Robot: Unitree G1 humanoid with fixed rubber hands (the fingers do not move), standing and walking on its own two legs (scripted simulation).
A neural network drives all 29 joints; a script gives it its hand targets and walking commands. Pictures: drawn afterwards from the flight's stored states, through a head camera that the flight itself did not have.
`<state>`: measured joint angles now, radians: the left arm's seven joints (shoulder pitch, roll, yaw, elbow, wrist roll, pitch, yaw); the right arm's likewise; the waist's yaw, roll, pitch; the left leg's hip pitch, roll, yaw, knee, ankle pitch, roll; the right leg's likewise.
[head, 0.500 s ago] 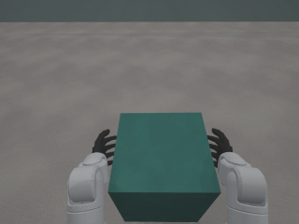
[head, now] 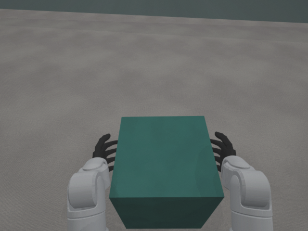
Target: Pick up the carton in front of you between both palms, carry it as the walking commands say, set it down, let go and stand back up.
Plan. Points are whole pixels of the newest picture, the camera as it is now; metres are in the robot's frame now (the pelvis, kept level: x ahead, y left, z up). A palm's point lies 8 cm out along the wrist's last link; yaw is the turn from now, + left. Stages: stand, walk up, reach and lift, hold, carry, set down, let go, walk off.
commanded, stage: carry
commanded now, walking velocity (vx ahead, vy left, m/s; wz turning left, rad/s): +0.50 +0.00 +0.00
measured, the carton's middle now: (163, 175) +0.27 +0.00 +0.01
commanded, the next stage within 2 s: none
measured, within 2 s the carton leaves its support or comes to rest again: neither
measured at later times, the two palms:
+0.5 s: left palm (126, 82) +0.59 +0.13 +0.09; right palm (209, 81) +0.60 -0.17 +0.09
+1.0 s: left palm (126, 44) +0.92 +0.16 +0.08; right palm (188, 43) +0.92 -0.14 +0.09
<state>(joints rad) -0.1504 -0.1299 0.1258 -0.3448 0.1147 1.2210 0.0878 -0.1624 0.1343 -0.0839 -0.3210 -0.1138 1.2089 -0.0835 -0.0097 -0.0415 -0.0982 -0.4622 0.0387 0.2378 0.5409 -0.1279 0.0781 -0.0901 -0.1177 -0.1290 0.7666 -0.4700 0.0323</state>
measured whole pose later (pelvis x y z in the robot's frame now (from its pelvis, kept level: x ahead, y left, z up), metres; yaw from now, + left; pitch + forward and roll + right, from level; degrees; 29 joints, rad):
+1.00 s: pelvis +0.66 +0.01 +0.00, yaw +0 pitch +3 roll +1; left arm -0.15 -0.13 0.13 -0.35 0.12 1.22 0.09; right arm -0.17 0.14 -0.09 -0.32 -0.11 1.20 -0.09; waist -0.01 -0.04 -0.07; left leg -0.46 0.04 0.24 0.54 -0.14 0.08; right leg -0.11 -0.10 -0.10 0.85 -0.46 0.02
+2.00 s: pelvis +0.98 +0.01 +0.01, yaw +3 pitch +4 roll -1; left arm -0.16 -0.13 0.11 -0.33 0.12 1.21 0.09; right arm -0.16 0.13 -0.10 -0.34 -0.12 1.21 -0.08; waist 0.00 0.01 -0.10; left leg -0.14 0.06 0.15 0.52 -0.42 -0.02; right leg -0.35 -0.06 -0.19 0.57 -0.28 -0.01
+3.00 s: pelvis +0.91 +0.01 +0.01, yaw +3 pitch +2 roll +0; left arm -0.21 -0.14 0.18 0.15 0.23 0.71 0.02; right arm -0.21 0.14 -0.17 0.15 -0.23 0.71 -0.02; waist 0.00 0.00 -0.08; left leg -0.22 0.04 0.17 0.55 -0.36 0.02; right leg -0.39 -0.09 -0.18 0.51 -0.14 -0.02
